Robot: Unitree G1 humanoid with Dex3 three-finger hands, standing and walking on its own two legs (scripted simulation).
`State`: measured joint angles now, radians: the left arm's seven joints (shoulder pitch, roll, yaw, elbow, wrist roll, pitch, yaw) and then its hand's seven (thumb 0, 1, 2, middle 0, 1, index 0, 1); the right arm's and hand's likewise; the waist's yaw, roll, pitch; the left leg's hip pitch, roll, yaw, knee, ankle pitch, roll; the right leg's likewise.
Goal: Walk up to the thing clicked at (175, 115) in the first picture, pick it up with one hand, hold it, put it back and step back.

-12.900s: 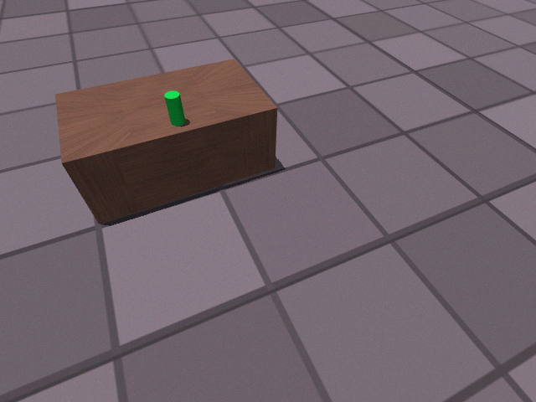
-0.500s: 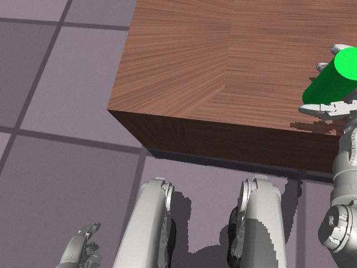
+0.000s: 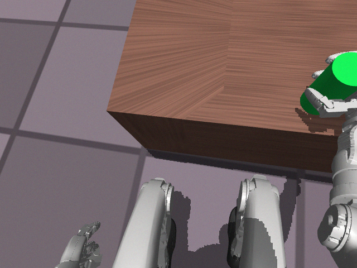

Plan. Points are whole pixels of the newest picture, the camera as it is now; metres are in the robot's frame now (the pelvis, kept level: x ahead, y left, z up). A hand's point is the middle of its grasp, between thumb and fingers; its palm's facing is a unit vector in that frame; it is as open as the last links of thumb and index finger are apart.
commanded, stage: settle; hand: right
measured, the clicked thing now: (331, 87) +0.47 -0.29 +0.00
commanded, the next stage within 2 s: lift in 0.92 s
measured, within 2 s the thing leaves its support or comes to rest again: leaves its support in 0.08 s
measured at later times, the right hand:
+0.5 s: hand out of the picture +0.47 -0.29 +0.08, palm faces +0.27 +0.96 +0.00, open 9.0 cm
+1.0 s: hand out of the picture +0.48 -0.30 +0.12, palm faces +0.28 +0.96 +0.01, open 9.0 cm
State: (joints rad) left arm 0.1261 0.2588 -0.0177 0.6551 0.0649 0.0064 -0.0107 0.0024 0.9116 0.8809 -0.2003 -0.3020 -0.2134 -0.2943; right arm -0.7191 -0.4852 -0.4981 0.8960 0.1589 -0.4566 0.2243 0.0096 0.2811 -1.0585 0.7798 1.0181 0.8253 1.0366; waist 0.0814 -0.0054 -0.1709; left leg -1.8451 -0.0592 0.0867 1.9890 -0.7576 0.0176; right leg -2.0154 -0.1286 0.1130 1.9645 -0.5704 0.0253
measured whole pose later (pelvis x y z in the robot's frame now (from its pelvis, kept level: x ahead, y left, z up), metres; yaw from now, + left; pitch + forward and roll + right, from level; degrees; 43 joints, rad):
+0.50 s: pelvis +0.01 +0.00 +0.06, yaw -1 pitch +33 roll +5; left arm 0.15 0.26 -0.01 0.65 0.04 0.01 0.01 0.00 0.91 0.88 -0.20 -0.30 -0.21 -0.29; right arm -0.67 -0.47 -0.48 0.85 0.17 -0.39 0.20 0.01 0.31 -1.10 0.76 1.06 0.81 1.08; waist 0.09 -0.02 -0.19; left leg -1.64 -0.06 0.08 1.78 -0.72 0.02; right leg -1.81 -0.13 0.09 1.77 -0.56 0.02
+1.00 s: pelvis +0.03 -0.01 +0.10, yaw -2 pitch +32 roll +6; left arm 0.17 0.24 -0.02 0.66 0.04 0.00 0.01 0.00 0.92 0.88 -0.20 -0.30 -0.21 -0.29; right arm -0.67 -0.47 -0.48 0.88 0.16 -0.43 0.21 0.01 0.29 -1.10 0.74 1.10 0.78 1.11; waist 0.10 -0.02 -0.18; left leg -1.49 -0.04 0.07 1.63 -0.71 0.00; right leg -1.67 -0.11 0.07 1.65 -0.55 0.01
